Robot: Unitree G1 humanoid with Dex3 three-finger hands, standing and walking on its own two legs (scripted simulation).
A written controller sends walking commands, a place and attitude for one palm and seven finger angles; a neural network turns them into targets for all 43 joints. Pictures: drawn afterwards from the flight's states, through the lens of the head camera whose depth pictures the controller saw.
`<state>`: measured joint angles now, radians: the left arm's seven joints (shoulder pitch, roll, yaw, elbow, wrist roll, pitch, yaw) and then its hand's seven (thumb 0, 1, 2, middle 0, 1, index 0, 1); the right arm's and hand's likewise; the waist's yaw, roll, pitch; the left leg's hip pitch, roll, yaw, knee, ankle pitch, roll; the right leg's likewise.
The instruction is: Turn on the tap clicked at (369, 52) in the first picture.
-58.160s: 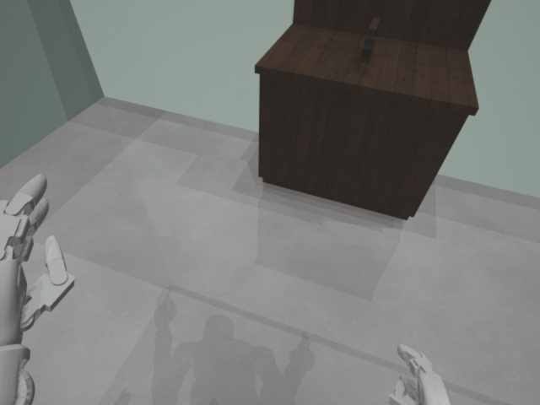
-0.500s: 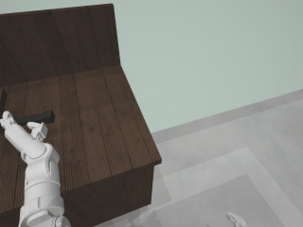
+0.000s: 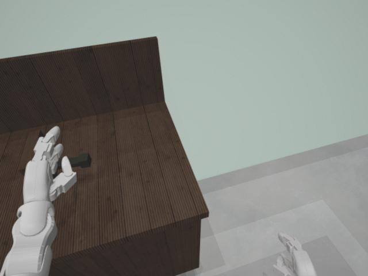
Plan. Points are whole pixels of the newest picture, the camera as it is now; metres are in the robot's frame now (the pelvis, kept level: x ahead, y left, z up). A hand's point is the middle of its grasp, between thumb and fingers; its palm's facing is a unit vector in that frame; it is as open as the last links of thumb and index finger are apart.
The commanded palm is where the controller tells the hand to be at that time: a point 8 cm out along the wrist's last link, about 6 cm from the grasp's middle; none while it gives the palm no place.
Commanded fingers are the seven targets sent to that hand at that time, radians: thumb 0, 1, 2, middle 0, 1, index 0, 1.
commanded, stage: draw the hand back beside the body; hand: left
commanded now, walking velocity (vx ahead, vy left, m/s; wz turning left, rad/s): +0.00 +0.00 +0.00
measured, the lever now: (85, 160) +0.40 +0.32 +0.00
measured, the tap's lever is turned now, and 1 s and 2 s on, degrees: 83 83 83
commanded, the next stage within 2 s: step back with the hand held close in 0.78 s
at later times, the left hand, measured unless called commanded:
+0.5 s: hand (53, 186) +0.22 +0.25 +0.16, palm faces +0.38 -0.86 -0.35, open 7.4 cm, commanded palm +0.18 +0.29 +0.17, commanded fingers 0.00 0.90 0.90 -0.20 -0.30 -0.20 -0.30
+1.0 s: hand (32, 187) +0.20 +0.26 +0.18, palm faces +0.43 -0.82 -0.39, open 7.4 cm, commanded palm +0.15 +0.29 +0.18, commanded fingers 0.00 0.90 0.90 -0.20 -0.30 -0.20 -0.30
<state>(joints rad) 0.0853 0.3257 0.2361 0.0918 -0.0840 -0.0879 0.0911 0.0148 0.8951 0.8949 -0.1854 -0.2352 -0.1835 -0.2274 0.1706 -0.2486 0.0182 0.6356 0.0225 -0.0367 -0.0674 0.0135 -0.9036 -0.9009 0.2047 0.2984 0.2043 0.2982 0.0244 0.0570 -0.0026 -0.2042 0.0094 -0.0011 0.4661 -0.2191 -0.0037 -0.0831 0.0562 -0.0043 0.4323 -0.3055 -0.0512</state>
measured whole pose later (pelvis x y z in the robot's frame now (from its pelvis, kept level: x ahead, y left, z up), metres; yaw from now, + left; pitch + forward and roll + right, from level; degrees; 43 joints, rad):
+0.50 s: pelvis +0.02 +0.01 +0.00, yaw +0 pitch -3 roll +0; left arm 0.42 0.33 0.26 -0.39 -0.08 -0.07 0.09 0.02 0.89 0.89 -0.21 -0.30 -0.21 -0.29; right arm 0.17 -0.22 0.02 0.62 0.00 -0.04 -0.04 0.01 -0.90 -0.90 0.21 0.30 0.20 0.30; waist 0.06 0.05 -0.01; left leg -0.16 -0.01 0.00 0.47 -0.25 0.01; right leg -0.02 0.04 0.00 0.41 -0.33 -0.04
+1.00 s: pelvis +0.00 +0.01 +0.00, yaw +1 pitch -3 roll -1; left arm 0.38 0.38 0.32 -0.39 -0.07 -0.14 0.09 0.02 0.89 0.89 -0.21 -0.31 -0.21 -0.30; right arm 0.18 -0.22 0.02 0.62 0.00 -0.04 -0.06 0.01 -0.90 -0.90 0.21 0.30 0.20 0.30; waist 0.05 0.07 0.01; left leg -0.23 0.00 -0.02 0.53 -0.25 0.01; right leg -0.07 0.05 -0.03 0.43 -0.31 -0.04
